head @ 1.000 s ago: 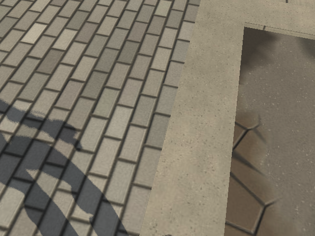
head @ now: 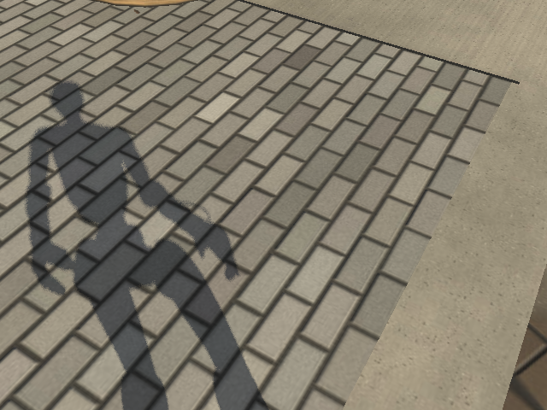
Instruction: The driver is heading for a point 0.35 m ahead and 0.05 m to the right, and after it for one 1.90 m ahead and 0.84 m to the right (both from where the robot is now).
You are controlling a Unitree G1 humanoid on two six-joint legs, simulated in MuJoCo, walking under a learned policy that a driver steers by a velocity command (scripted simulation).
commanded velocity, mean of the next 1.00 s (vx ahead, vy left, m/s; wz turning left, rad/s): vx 0.23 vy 0.00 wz -0.22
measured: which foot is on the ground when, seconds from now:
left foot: down 0.00-0.18, up 0.20-0.62, down 0.64-1.00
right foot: down 0.00-0.64, up 0.66-1.00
